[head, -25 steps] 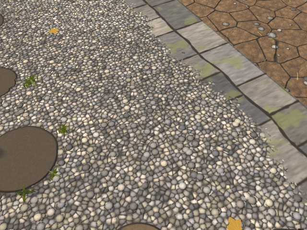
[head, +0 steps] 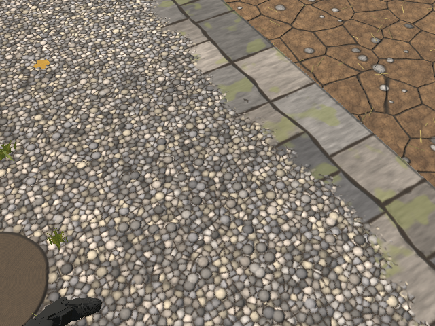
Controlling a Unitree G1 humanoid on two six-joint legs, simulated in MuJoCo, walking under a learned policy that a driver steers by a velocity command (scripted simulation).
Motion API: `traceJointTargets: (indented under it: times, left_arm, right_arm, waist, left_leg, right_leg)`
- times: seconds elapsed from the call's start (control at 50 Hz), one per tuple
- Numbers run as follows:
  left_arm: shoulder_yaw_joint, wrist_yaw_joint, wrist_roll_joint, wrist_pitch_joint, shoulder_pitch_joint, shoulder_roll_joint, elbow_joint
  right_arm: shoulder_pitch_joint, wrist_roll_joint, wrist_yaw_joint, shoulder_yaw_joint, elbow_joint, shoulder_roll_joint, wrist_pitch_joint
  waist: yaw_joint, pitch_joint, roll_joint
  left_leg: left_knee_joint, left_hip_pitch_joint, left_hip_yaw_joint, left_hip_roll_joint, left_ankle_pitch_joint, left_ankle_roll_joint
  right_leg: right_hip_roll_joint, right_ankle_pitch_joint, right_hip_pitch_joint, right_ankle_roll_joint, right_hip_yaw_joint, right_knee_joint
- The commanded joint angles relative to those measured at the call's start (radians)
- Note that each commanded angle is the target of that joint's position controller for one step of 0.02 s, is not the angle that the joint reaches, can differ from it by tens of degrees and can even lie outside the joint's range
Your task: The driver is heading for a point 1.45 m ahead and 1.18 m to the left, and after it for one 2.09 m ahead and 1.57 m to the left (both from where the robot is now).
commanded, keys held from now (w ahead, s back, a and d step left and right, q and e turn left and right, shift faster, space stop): q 0.90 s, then w+q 0.10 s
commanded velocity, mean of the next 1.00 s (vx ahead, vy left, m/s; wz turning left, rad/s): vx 0.04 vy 0.00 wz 0.56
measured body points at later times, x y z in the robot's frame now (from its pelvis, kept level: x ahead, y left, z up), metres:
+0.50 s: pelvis +0.05 +0.03 +0.00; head +0.07 +0.07 +0.45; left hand +0.13 +0.35 -0.11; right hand +0.25 -0.22 -0.08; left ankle +0.04 +0.12 -0.73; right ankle +0.11 -0.12 -0.67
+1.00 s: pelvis +0.08 +0.01 +0.01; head +0.11 +0.01 +0.46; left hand +0.04 +0.33 -0.08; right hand +0.38 -0.14 -0.08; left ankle +0.01 +0.11 -0.67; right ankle +0.14 -0.09 -0.73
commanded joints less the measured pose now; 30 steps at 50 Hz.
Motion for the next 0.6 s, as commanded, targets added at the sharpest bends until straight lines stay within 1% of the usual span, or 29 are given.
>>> traceJointTargets:
  times: [0.02,0.04,0.06,0.08,0.1,0.12,0.14,0.16,0.18,0.24,0.26,0.3,0.34,0.36,0.38,0.4,0.42,0.44,0.46,0.48,0.5,0.52,0.54,0.56,0.6]
  left_arm:
    - [0.076,0.024,0.035,-0.01,0.226,0.247,-0.031]
    - [0.067,0.021,0.024,0.011,0.231,0.211,-0.038]
    - [0.055,0.018,0.008,0.029,0.194,0.157,-0.054]
    - [0.044,0.023,-0.001,0.041,0.146,0.122,-0.059]
    - [0.036,0.025,-0.003,0.049,0.092,0.106,-0.052]
    - [0.036,0.026,0.001,0.054,0.047,0.109,-0.048]
    - [0.043,0.027,0.012,0.057,0.021,0.129,-0.042]
    - [0.046,0.029,0.018,0.056,0.005,0.132,-0.039]
    - [0.048,0.032,0.018,0.054,-0.002,0.132,-0.035]
    - [0.056,0.041,0.007,0.055,-0.013,0.147,-0.021]
    - [0.06,0.041,0.003,0.059,-0.014,0.158,-0.015]
    - [0.066,0.038,-0.004,0.067,-0.009,0.176,-0.002]
    - [0.07,0.033,-0.017,0.075,-0.012,0.188,0.011]
    - [0.071,0.032,-0.028,0.08,-0.022,0.189,0.018]
    - [0.068,0.032,-0.034,0.086,-0.003,0.171,0.033]
    - [0.062,0.029,-0.032,0.093,0.045,0.134,0.058]
    - [0.046,0.022,0.011,0.096,0.076,0.077,0.034]
    - [0.059,0.034,0.01,0.092,-0.057,0.12,-0.01]
    - [0.068,0.04,-0.009,0.093,-0.07,0.141,-0.008]
    - [0.073,0.047,-0.014,0.096,-0.034,0.144,0.008]
    - [0.078,0.055,-0.005,0.098,-0.01,0.148,0.033]
    - [0.081,0.058,0.002,0.098,0.005,0.149,0.04]
    - [0.081,0.055,0.0,0.095,0.014,0.143,0.042]
    - [0.079,0.052,-0.007,0.091,0.021,0.135,0.042]
    - [0.072,0.049,-0.014,0.086,0.005,0.119,0.038]
  right_arm:
    - [0.0,-0.033,-0.001,-0.002,-0.116,-0.036,-0.011]
    - [0.128,-0.013,0.004,0.007,-0.107,-0.043,-0.01]
    - [0.115,0.004,0.003,-0.021,-0.085,-0.142,0.006]
    - [0.029,0.009,-0.003,-0.032,-0.104,-0.159,0.026]
    - [-0.002,0.007,-0.011,-0.035,-0.109,-0.147,0.049]
    - [-0.011,0.0,-0.019,-0.039,-0.119,-0.144,0.07]
    - [-0.002,-0.002,-0.022,-0.034,-0.125,-0.119,0.085]
    - [0.005,-0.004,-0.024,-0.032,-0.132,-0.102,0.091]
    - [0.001,-0.007,-0.024,-0.031,-0.142,-0.092,0.093]
    - [-0.058,-0.015,-0.011,-0.021,-0.18,-0.073,0.089]
    - [-0.073,-0.016,-0.004,-0.019,-0.191,-0.074,0.088]
    - [-0.087,-0.014,0.01,-0.024,-0.206,-0.09,0.09]
    - [-0.082,-0.014,0.02,-0.031,-0.214,-0.103,0.093]
    - [-0.058,-0.015,0.024,-0.035,-0.207,-0.101,0.093]
    - [-0.03,-0.019,0.023,-0.043,-0.195,-0.11,0.092]
    - [-0.002,-0.026,0.016,-0.057,-0.192,-0.148,0.091]
    - [-0.01,-0.024,-0.006,-0.082,-0.225,-0.27,0.089]
    - [-0.021,-0.061,0.002,-0.078,-0.254,-0.287,0.067]
    - [-0.057,-0.069,0.008,-0.07,-0.255,-0.258,0.044]
    - [-0.111,-0.05,0.005,-0.066,-0.26,-0.232,0.03]
    - [-0.148,-0.03,0.001,-0.055,-0.268,-0.192,0.028]
    - [-0.171,-0.021,-0.006,-0.046,-0.274,-0.175,0.03]
    - [-0.168,-0.023,-0.011,-0.039,-0.28,-0.16,0.032]
    - [-0.159,-0.025,-0.016,-0.037,-0.284,-0.154,0.034]
    - [-0.136,-0.022,-0.022,-0.04,-0.286,-0.159,0.036]
  waist:
    - [0.111,-0.306,-0.128]
    - [0.085,-0.45,-0.291]
    - [0.098,-0.408,-0.156]
    - [0.1,-0.296,-0.097]
    - [0.084,-0.212,-0.067]
    - [0.067,-0.162,-0.084]
    - [0.052,-0.125,-0.113]
    - [0.045,-0.114,-0.126]
    - [0.044,-0.115,-0.127]
    - [0.063,-0.142,-0.1]
    - [0.067,-0.15,-0.098]
    - [0.072,-0.153,-0.102]
    - [0.061,-0.144,-0.102]
    - [0.041,-0.141,-0.093]
    - [0.035,-0.136,-0.069]
    - [0.036,-0.097,0.039]
    - [0.085,-0.064,0.369]
    - [0.014,-0.067,0.326]
    - [0.033,-0.063,0.237]
    - [0.068,-0.057,0.195]
    - [0.083,-0.07,0.162]
    - [0.094,-0.082,0.169]
    - [0.099,-0.104,0.172]
    - [0.099,-0.124,0.166]
    - [0.085,-0.132,0.156]
  left_leg:
    - [0.467,-0.303,-0.068,0.04,0.046,-0.011]
    - [0.697,-0.462,-0.045,-0.011,-0.394,-0.045]
    - [0.794,-0.496,-0.071,0.047,-0.321,-0.064]
    - [0.828,-0.546,-0.033,0.077,-0.249,-0.083]
    - [0.807,-0.548,-0.019,0.108,-0.197,-0.102]
    - [0.779,-0.508,-0.014,0.13,-0.147,-0.114]
    - [0.752,-0.441,0.017,0.127,-0.106,-0.123]
    - [0.721,-0.405,0.035,0.125,-0.081,-0.125]
    - [0.681,-0.386,0.044,0.129,-0.065,-0.123]
    - [0.52,-0.333,0.054,0.156,-0.001,-0.1]
    - [0.476,-0.307,0.06,0.158,0.017,-0.091]
    - [0.406,-0.269,0.081,0.153,0.029,-0.072]
    - [0.304,-0.225,0.106,0.14,0.05,-0.043]
    - [0.21,-0.173,0.13,0.122,0.104,-0.022]
    - [0.131,-0.109,0.135,0.096,0.147,0.005]
    - [0.002,-0.051,0.035,0.128,0.253,0.052]
    - [-0.087,0.042,-0.346,0.39,0.528,0.182]
    - [-0.153,-0.074,-0.48,0.455,0.48,0.314]
    - [-0.162,-0.086,-0.4,0.411,0.409,0.286]
    - [-0.148,-0.085,-0.332,0.361,0.366,0.229]
    - [-0.133,-0.071,-0.295,0.33,0.356,0.188]
    - [-0.124,-0.08,-0.266,0.309,0.411,0.177]
    - [-0.115,-0.077,-0.253,0.293,0.462,0.178]
    - [-0.107,-0.054,-0.245,0.285,0.497,0.182]
    - [-0.093,-0.002,-0.251,0.274,0.515,0.185]
  right_leg:
    - [-0.31,0.657,0.624,-0.161,0.234,0.047]
    - [-0.476,0.634,0.756,-0.306,0.454,0.032]
    - [-0.427,0.38,0.66,-0.288,0.427,-0.025]
    - [-0.368,0.194,0.569,-0.249,0.325,-0.054]
    - [-0.322,0.072,0.449,-0.23,0.247,-0.094]
    - [-0.295,-0.033,0.339,-0.22,0.193,-0.135]
    - [-0.261,-0.076,0.234,-0.217,0.127,-0.176]
    - [-0.251,-0.088,0.192,-0.221,0.083,-0.197]
    - [-0.254,-0.078,0.185,-0.228,0.052,-0.204]
    - [-0.282,-0.04,0.212,-0.238,-0.002,-0.197]
    - [-0.293,-0.039,0.22,-0.24,-0.011,-0.197]
    - [-0.31,-0.06,0.241,-0.233,-0.027,-0.187]
    - [-0.318,-0.101,0.256,-0.205,-0.045,-0.156]
    - [-0.307,-0.138,0.246,-0.175,-0.069,-0.119]
    - [-0.279,-0.207,0.214,-0.129,-0.102,-0.06]
    - [-0.217,-0.324,0.13,-0.048,-0.167,0.083]
    - [-0.055,-0.641,-0.129,0.074,-0.269,0.407]
    - [0.02,-0.736,-0.204,0.074,-0.076,0.6]
    - [0.001,-0.656,-0.213,0.053,-0.019,0.677]
    - [-0.012,-0.558,-0.218,0.041,-0.002,0.677]
    - [-0.021,-0.499,-0.215,0.044,0.007,0.671]
    - [-0.015,-0.452,-0.188,0.054,0.004,0.686]
    - [-0.003,-0.422,-0.159,0.062,0.004,0.703]
    - [0.004,-0.4,-0.15,0.069,0.007,0.694]
    - [0.013,-0.378,-0.156,0.08,0.014,0.601]
Keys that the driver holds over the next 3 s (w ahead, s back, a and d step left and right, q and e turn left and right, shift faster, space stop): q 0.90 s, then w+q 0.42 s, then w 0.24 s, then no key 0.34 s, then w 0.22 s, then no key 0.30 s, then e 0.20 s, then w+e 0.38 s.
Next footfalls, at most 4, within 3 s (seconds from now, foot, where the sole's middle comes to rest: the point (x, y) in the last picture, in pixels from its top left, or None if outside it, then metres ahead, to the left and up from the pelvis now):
0.40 left None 0.08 0.13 -0.77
0.88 right None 0.17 -0.07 -0.77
1.34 left None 0.09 0.26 -0.77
1.82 right None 0.43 0.40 -0.77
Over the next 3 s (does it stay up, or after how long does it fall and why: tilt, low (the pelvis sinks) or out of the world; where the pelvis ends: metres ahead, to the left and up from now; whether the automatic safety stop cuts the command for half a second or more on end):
stays up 0.35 0.56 0.01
